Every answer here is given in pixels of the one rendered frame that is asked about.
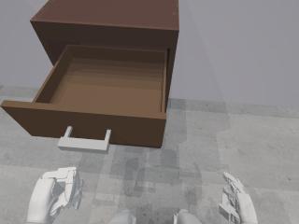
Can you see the robot thigh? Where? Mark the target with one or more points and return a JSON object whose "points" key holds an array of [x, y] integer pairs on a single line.
{"points": [[123, 218], [184, 218]]}

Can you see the robot left hand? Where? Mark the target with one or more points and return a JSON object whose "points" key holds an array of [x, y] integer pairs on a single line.
{"points": [[64, 185]]}

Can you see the robot left thigh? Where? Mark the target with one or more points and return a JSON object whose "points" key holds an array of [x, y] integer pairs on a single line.
{"points": [[123, 218]]}

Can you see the cabinet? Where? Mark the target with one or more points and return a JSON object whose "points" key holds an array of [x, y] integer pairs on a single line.
{"points": [[124, 24]]}

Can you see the robot right thigh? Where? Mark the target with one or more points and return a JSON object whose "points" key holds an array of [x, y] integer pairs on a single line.
{"points": [[184, 218]]}

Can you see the robot right hand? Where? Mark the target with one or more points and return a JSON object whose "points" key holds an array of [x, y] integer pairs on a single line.
{"points": [[241, 208]]}

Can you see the handle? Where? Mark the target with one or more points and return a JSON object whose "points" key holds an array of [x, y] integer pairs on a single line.
{"points": [[67, 143]]}

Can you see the drawer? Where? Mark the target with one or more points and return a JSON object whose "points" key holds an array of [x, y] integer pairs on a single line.
{"points": [[94, 89]]}

